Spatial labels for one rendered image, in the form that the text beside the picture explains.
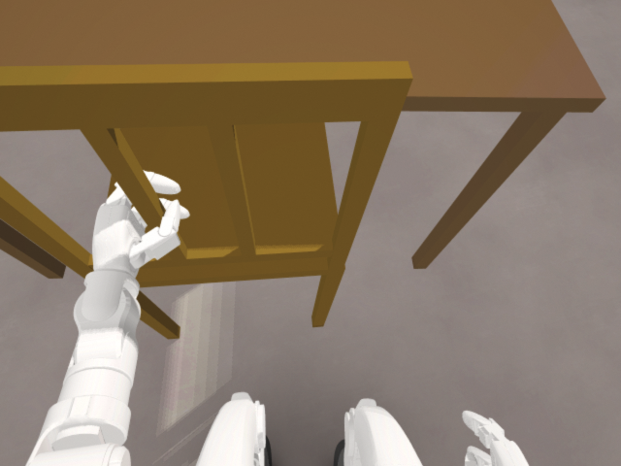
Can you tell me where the robot left hand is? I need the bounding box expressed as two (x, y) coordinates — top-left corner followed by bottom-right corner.
(92, 171), (190, 278)

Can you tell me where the chair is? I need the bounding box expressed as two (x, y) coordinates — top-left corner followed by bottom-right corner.
(0, 61), (413, 339)

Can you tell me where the robot left upper arm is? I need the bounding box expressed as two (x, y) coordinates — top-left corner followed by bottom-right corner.
(29, 443), (131, 466)

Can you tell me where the table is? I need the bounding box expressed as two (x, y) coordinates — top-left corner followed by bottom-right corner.
(0, 0), (606, 279)

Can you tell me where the robot right hand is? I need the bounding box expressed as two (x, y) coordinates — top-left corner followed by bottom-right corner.
(462, 411), (529, 466)

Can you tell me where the robot right thigh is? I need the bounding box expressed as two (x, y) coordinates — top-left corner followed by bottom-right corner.
(344, 406), (422, 466)

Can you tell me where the robot left forearm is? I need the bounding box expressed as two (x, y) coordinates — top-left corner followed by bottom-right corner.
(25, 269), (141, 466)

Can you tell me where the right robot shin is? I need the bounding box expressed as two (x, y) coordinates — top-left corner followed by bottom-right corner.
(343, 399), (376, 466)

